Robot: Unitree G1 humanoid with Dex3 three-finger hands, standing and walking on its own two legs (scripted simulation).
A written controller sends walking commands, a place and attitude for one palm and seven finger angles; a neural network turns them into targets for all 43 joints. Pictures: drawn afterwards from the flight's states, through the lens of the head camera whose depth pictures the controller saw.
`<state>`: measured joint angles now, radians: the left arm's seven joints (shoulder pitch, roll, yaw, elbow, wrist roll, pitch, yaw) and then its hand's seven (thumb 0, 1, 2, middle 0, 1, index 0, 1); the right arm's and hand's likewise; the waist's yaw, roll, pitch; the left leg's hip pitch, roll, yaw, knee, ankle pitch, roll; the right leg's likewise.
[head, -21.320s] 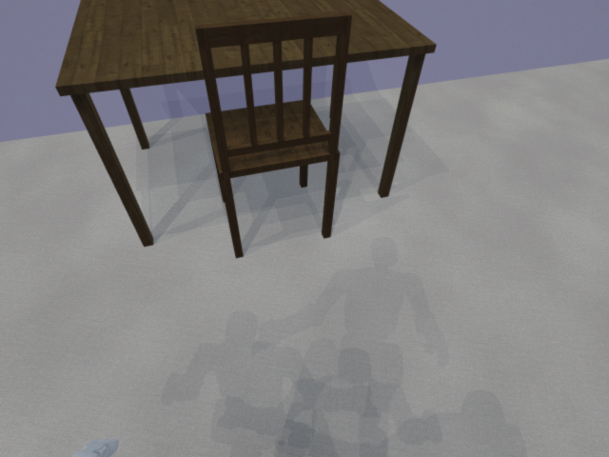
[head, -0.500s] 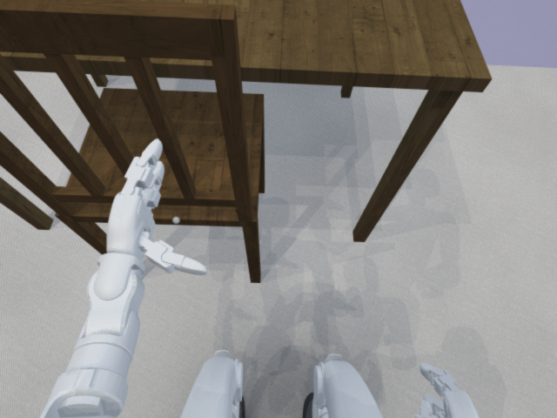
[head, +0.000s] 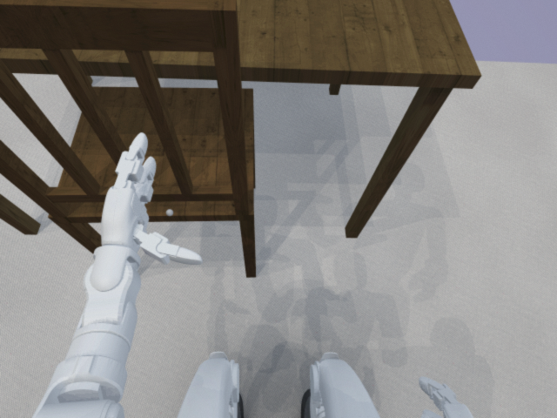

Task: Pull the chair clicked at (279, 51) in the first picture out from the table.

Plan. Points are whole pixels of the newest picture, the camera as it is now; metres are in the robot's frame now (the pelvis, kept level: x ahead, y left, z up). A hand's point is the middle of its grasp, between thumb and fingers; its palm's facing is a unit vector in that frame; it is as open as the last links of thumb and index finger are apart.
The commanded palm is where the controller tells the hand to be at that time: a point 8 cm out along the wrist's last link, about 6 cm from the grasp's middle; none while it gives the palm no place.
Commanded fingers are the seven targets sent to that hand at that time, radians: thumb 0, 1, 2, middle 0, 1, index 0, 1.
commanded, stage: aim the fingers beside a spindle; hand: left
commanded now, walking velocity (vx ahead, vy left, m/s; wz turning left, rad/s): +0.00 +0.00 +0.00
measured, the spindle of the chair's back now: (109, 136) +0.51 +0.26 +0.04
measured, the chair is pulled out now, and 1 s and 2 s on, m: -0.02 -0.02 -0.02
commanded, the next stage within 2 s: push the fingers through the gap in 1.58 s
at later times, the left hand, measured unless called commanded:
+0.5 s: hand (167, 229) +0.37 +0.16 +0.02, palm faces -0.01 -1.00 -0.03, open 16.9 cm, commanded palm +0.34 +0.21 +0.02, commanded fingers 0.00 -0.50 0.30 -0.06 -0.08 -0.06 -0.08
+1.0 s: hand (160, 244) +0.34 +0.16 +0.02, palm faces -0.01 -1.00 -0.03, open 16.9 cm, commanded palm +0.33 +0.21 +0.03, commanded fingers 0.00 -0.50 0.30 -0.06 -0.08 -0.06 -0.08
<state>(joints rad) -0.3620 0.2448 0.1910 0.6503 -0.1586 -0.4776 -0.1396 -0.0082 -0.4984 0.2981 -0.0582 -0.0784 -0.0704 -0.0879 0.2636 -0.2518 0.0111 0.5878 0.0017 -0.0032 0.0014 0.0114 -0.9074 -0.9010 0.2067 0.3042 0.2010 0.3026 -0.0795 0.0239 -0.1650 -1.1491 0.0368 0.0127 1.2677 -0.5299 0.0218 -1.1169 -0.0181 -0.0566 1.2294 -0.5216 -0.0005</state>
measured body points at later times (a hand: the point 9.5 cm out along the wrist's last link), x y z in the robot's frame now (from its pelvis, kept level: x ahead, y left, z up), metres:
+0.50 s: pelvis +0.01 +0.00 +0.00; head +0.13 +0.01 +0.44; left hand +0.36 +0.21 +0.03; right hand +0.17 -0.24 -0.11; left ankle +0.03 +0.11 -0.62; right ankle +0.03 -0.12 -0.62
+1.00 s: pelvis +0.01 -0.01 +0.00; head +0.12 +0.00 +0.44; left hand +0.34 +0.22 +0.03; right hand +0.16 -0.26 -0.11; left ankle +0.03 +0.11 -0.62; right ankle +0.03 -0.12 -0.62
